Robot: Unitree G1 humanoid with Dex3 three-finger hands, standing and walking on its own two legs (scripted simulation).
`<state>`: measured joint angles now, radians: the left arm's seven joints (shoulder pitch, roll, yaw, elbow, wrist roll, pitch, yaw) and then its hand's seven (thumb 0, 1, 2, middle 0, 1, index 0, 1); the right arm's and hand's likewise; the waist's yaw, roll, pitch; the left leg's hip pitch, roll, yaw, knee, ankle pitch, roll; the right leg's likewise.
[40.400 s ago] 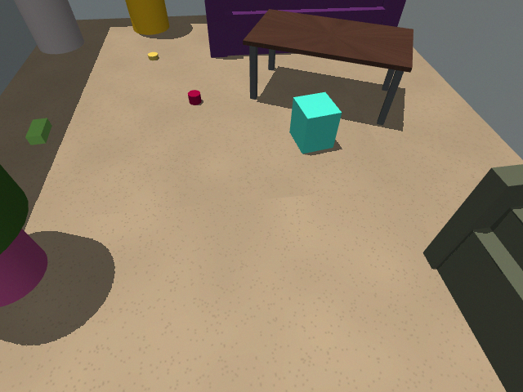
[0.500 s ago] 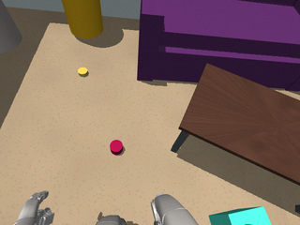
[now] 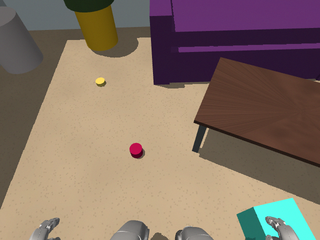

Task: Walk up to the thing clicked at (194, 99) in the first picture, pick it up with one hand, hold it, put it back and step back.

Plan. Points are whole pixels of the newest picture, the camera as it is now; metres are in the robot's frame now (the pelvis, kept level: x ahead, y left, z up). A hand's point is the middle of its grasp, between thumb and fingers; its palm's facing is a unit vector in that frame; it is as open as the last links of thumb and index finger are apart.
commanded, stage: step back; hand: left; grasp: from above
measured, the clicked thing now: (136, 150) +0.65 +0.18 -0.74
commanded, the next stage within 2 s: none
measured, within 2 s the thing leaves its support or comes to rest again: neither
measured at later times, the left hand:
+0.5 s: hand out of the picture -0.09 +0.28 -0.16, palm faces -0.02 -0.92 -0.39, open 7.4 cm
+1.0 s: hand out of the picture -0.18 +0.22 -0.15, palm faces +0.05 -0.91 -0.40, open 7.4 cm
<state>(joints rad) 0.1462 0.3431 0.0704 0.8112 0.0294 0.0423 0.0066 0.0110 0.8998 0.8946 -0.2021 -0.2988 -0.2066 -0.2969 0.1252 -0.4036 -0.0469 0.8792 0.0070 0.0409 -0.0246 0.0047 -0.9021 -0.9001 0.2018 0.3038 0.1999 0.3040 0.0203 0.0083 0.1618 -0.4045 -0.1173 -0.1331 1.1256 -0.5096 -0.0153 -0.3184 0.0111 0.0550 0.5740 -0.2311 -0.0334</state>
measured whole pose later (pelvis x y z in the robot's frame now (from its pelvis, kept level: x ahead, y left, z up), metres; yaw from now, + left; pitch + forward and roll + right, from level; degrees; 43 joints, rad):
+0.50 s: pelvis -0.16 -0.01 -0.01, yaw -2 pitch -2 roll -1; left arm 0.22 0.43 0.11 0.83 0.02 0.08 0.00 0.01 0.90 0.89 -0.20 -0.30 -0.20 -0.30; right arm 0.10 -0.36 -0.05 0.80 -0.03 0.01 -0.02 0.01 -0.90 -0.90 0.20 0.30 0.20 0.30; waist 0.03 -0.05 0.19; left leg -0.35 0.06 0.01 0.58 -0.20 0.00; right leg -0.33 0.05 0.15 0.99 -0.49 0.05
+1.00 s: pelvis -0.33 -0.06 -0.02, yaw +4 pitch -3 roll +4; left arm 0.06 0.40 0.08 0.73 0.02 0.07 0.02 0.01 0.90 0.89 -0.20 -0.30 -0.21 -0.30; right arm 0.21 -0.35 -0.04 0.89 -0.03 0.03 -0.02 0.01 -0.90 -0.90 0.20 0.30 0.20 0.30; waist 0.00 -0.08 0.22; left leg -0.23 -0.08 0.01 0.63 -0.35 0.01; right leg -0.45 -0.07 0.00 0.75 -0.27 -0.02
